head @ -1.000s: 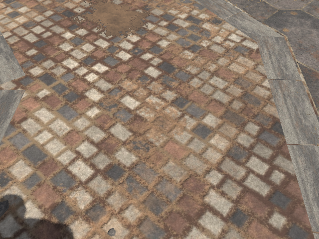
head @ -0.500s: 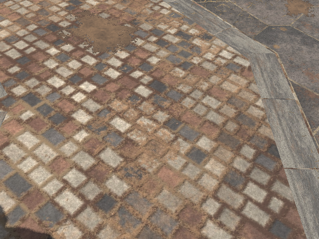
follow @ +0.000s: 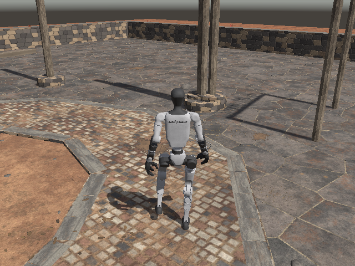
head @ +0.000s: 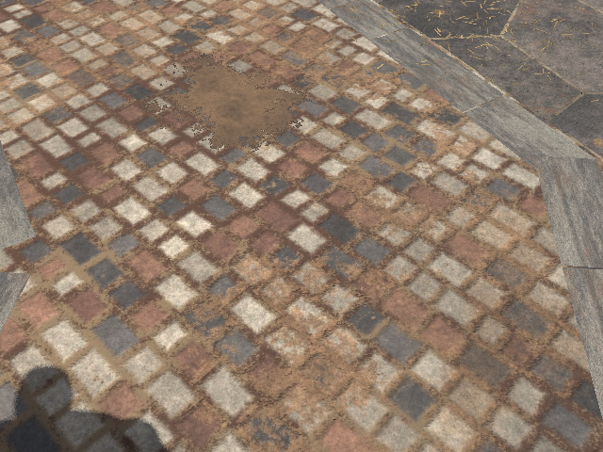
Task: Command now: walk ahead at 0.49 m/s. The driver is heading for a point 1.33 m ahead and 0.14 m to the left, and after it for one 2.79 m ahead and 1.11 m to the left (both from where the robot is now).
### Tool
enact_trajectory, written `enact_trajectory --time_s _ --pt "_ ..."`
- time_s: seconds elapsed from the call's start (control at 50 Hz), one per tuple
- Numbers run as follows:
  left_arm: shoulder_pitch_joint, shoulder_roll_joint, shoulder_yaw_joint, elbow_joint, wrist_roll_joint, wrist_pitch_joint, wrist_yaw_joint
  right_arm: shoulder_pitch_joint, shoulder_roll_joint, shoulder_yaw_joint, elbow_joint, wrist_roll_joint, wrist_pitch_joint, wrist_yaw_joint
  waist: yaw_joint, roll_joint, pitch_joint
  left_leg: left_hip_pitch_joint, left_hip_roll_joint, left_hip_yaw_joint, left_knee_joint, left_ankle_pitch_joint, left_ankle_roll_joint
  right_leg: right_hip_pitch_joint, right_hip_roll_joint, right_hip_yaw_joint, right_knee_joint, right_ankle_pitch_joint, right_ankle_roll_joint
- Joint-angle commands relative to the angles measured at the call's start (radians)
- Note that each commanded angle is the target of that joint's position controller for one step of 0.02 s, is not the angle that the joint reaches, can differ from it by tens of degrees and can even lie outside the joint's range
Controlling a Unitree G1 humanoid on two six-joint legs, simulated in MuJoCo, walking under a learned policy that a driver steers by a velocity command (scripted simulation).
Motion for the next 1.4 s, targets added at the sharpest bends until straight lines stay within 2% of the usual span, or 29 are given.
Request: enact_trajectory --time_s 0.02,0.18,0.22,0.26,0.28,0.3,0.32,0.34,0.36,0.38,0.42,0.5,0.62,0.74,0.8,0.82,0.84,0.86,0.88,0.9,0.92,0.94,0.96,1.0,1.04,1.18,1.3,1.36,1.4 --pt "-0.03 0.145 0.024 -0.061 -0.006 -0.01 0.02 -0.019 -0.03 -0.005 -0.051 -0.004 -0.006 0.003 -0.03 -0.078 0.068 -0.004 0.011 0.004 -0.191 0.16 -0.015 -0.074 -0.275 0.181 -0.157 0.135 -0.149" --pt "0.094 0.174 0.035 -0.015 -0.024 0.02 0.031 -0.238 -0.039 0.004 -0.131 0.014 -0.023 0.048 0.033 -0.094 0.105 0.023 -0.054 0.038 -0.491 0.119 0.009 0.151 -0.339 0.169 -0.066 0.131 -0.112" --pt "0.074 0.19 0.042 -0.018 -0.024 0.03 0.033 -0.19 -0.065 -0.006 -0.129 0.014 -0.031 0.056 -0.007 -0.115 0.074 0.121 -0.082 0.058 -0.526 0.044 0.038 0.179 -0.352 0.17 0.004 0.254 -0.093" --pt "0.036 0.171 0.033 -0.033 -0.013 0.04 0.032 0.072 -0.141 -0.048 -0.053 0.013 -0.035 0.049 -0.137 -0.109 -0.082 0.48 -0.135 0.095 -0.545 0.036 0.089 0.113 -0.27 0.1 0.306 0.53 -0.049" --pt "0.04 0.131 0.013 -0.065 0.007 0.037 0.032 0.275 -0.232 -0.072 -0.014 0.001 -0.033 0.039 -0.198 0.014 -0.248 0.802 0.064 -0.135 -0.533 0.05 0.162 -0.104 -0.199 0.042 0.649 0.288 -0.01" --pt "0.168 -0.009 -0.024 -0.06 -0.007 0.012 0.02 0.326 -0.281 -0.08 0.01 -0.007 -0.027 0.049 -0.127 0.292 -0.365 1.116 0.26 -0.61 -0.668 -0.15 0.31 -0.503 -0.015 0.067 0.968 -0.362 0.045" --pt "0.109 0.11 0.002 -0.052 -0.031 -0.013 0.017 0.302 -0.175 -0.052 -0.001 -0.005 -0.03 0.05 -0.154 0.172 -0.324 1.078 0.238 -0.659 -0.731 -0.214 0.268 -0.608 -0.068 0.203 1.088 -0.404 0.021" --pt "0.01 0.167 0.018 -0.086 -0.05 -0.026 0.015 0.205 -0.135 -0.038 -0.019 -0.001 -0.032 0.047 -0.133 0.116 -0.187 0.942 0.211 -0.5 -0.742 -0.137 0.222 -0.656 -0.119 0.182 1.093 -0.309 0.004" --pt "-0.041 0.165 0.02 -0.098 -0.044 -0.026 0.023 0.111 -0.114 -0.028 -0.039 -0.002 -0.031 0.049 -0.097 0.022 -0.119 0.792 0.174 -0.374 -0.767 -0.008 0.204 -0.609 -0.173 0.152 1.052 -0.212 0.009" --pt "-0.065 0.152 0.026 -0.102 -0.028 -0.02 0.029 0.066 -0.09 -0.022 -0.044 -0.008 -0.031 0.053 -0.071 -0.004 -0.068 0.68 0.137 -0.291 -0.8 0.067 0.197 -0.568 -0.203 0.144 0.994 -0.156 0.015" --pt "-0.026 0.109 0.028 -0.095 -0.024 0.008 0.029 0.061 -0.057 -0.014 -0.026 -0.016 -0.034 0.059 -0.027 0.028 -0.046 0.582 0.084 -0.19 -0.855 0.118 0.188 -0.478 -0.232 0.141 0.925 -0.103 0.023" --pt "-0.109 0.096 0.034 -0.127 -0.013 0.031 0.035 0.132 -0.106 -0.026 0.015 -0.014 -0.034 0.041 -0.027 0.005 0.016 0.562 0.076 -0.105 -0.905 0.219 0.206 -0.569 -0.244 0.123 0.785 0.008 0.055" --pt "-0.323 0.073 0.028 -0.19 -0.014 0.02 0.022 0.216 -0.123 -0.027 0.051 -0.003 -0.017 0.016 -0.086 0.013 0.063 0.606 0.044 -0.022 -0.933 0.163 0.167 -0.576 -0.207 0.083 0.447 0.247 0.068" --pt "-0.457 0.082 0.023 -0.246 -0.026 0.005 -0.009 0.283 -0.136 -0.037 0.101 0.007 0.004 0.008 -0.111 0.022 0.109 0.77 0.112 -0.026 -0.867 0.174 0.156 -0.592 -0.18 0.075 0.301 0.166 0.034" --pt "-0.367 0.124 0.041 -0.233 -0.025 -0.004 -0.018 0.242 -0.159 -0.046 0.097 0.009 0.017 0.003 -0.046 0.05 0.046 0.796 0.117 -0.012 -0.746 0.426 0.128 -0.409 -0.129 0.033 0.265 0.07 -0.007" --pt "-0.24 0.155 0.061 -0.194 -0.023 -0.005 -0.014 0.219 -0.152 -0.043 0.091 0.007 0.023 0.003 0.022 0.048 -0.028 0.766 0.076 0.022 -0.601 0.575 0.107 -0.233 -0.091 0.002 0.25 0.072 -0.029" --pt "-0.05 0.213 0.087 -0.138 -0.019 -0.004 -0.006 0.212 -0.125 -0.031 0.077 -0.002 0.024 0.004 0.095 0.013 -0.152 0.626 0.018 0.062 -0.363 0.519 0.073 0.054 -0.14 0.059 0.277 0.095 -0.071" --pt "0.099 0.318 0.111 -0.114 0.001 0.002 0.003 0.309 -0.031 -0.002 0.057 -0.014 0.01 0.012 0.079 -0.204 -0.314 0.248 -0.122 0.102 0.04 0.099 0.006 0.456 -0.402 0.463 0.254 0.025 -0.206" --pt "0.115 0.279 0.096 -0.105 -0.007 0.005 -0.002 0.337 -0.001 0.012 0.072 0.003 -0.018 0.02 0.068 -0.326 -0.407 0.04 -0.216 -0.026 0.253 -0.456 -0.008 0.562 -0.506 0.822 0.07 -0.095 -0.289" --pt "0.037 0.21 0.075 -0.115 -0.017 0.001 -0.003 0.248 -0.105 -0.015 0.055 0.03 -0.037 0.024 0.067 -0.236 -0.263 -0.06 -0.145 -0.08 0.338 -0.422 0.015 0.45 -0.463 0.712 0.052 -0.149 -0.227" --pt "-0.055 0.167 0.062 -0.138 -0.017 0.0 -0.001 0.163 -0.127 -0.02 0.028 0.038 -0.044 0.022 0.042 -0.17 -0.154 -0.068 -0.087 -0.048 0.31 -0.325 0.03 0.293 -0.426 0.555 0.037 -0.1 -0.183" --pt "-0.132 0.137 0.051 -0.15 -0.01 -0.001 -0.005 0.123 -0.119 -0.024 0.022 0.027 -0.04 0.014 0.006 -0.095 -0.079 -0.017 -0.041 -0.025 0.243 -0.238 0.029 0.132 -0.385 0.444 0.003 -0.015 -0.157" --pt "-0.168 0.107 0.042 -0.153 -0.001 -0.005 -0.009 0.123 -0.111 -0.033 0.024 0.013 -0.027 0.007 -0.028 -0.099 -0.042 0.044 -0.01 -0.027 0.18 -0.187 0.028 0.028 -0.344 0.366 -0.03 0.038 -0.138" --pt "-0.158 0.1 0.04 -0.133 0.004 -0.009 -0.012 0.169 -0.061 -0.03 0.034 0.009 0.0 0.005 -0.061 -0.123 -0.027 0.122 0.006 -0.021 0.125 -0.142 0.023 -0.062 -0.312 0.293 -0.084 0.079 -0.141" --pt "-0.123 0.133 0.047 -0.113 0.002 -0.013 -0.003 0.141 -0.057 -0.034 0.021 0.005 0.013 0.001 -0.068 -0.11 0.003 0.085 0.013 -0.012 0.062 -0.085 0.008 -0.081 -0.308 0.245 -0.116 0.137 -0.154" --pt "-0.009 0.159 0.047 -0.072 -0.01 0.002 0.029 -0.107 -0.039 -0.03 -0.055 0.0 0.006 0.014 -0.003 -0.098 0.057 0.0 -0.018 0.024 -0.322 0.221 -0.017 0.01 -0.276 0.144 -0.142 0.186 -0.11" --pt "0.069 0.169 0.055 -0.022 -0.009 0.021 0.036 -0.248 -0.031 -0.012 -0.111 0.018 0.0 0.052 0.042 -0.093 0.104 -0.045 -0.05 0.049 -0.463 0.172 0.017 0.207 -0.342 0.082 -0.096 0.215 -0.097" --pt "0.007 0.186 0.06 -0.036 -0.003 0.039 0.048 -0.193 -0.059 -0.022 -0.119 0.007 -0.007 0.072 -0.011 -0.129 0.054 0.108 -0.12 0.096 -0.492 0.07 0.06 0.23 -0.338 0.017 0.068 0.653 -0.051" --pt "-0.043 0.199 0.061 -0.063 -0.008 0.053 0.061 0.034 -0.138 -0.063 -0.063 -0.003 -0.011 0.073 -0.128 -0.127 -0.085 0.408 -0.201 0.139 -0.56 0.153 0.098 0.182 -0.267 -0.036 0.383 0.831 0.01"
Keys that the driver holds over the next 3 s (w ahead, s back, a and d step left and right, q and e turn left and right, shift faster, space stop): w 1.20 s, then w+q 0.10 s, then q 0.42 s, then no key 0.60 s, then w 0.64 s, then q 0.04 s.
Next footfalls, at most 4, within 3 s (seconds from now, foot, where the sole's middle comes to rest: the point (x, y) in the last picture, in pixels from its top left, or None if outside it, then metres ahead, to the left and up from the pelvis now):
0.26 left None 0.33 0.16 -0.78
0.84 right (366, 402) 0.64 -0.08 -0.78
1.42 left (279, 289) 0.96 0.15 -0.78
1.92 right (356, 271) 1.03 -0.06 -0.78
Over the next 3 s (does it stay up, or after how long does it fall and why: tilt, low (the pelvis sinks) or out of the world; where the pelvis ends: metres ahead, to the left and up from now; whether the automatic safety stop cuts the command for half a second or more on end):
stays up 1.12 0.10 -0.01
